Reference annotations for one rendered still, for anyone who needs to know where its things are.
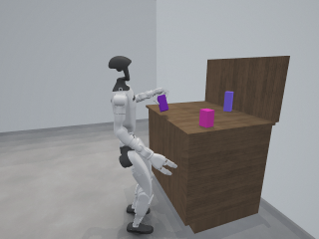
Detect robot left hand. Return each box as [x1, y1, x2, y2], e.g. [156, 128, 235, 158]
[153, 88, 169, 105]

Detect robot right forearm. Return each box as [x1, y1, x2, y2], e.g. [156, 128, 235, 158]
[116, 128, 154, 160]

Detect robot left foot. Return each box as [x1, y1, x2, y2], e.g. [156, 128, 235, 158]
[126, 204, 151, 215]

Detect robot left shin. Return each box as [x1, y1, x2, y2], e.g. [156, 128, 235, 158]
[132, 179, 153, 209]

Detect sponge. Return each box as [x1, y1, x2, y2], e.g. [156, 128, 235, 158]
[157, 95, 169, 112]

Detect table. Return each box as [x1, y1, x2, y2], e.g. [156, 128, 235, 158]
[146, 56, 290, 234]

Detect robot left forearm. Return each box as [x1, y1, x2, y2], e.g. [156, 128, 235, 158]
[135, 90, 154, 103]

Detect robot right hand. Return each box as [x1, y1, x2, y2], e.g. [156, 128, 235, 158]
[150, 153, 177, 175]

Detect right robot upper arm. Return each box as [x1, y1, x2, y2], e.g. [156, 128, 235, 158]
[113, 92, 128, 136]

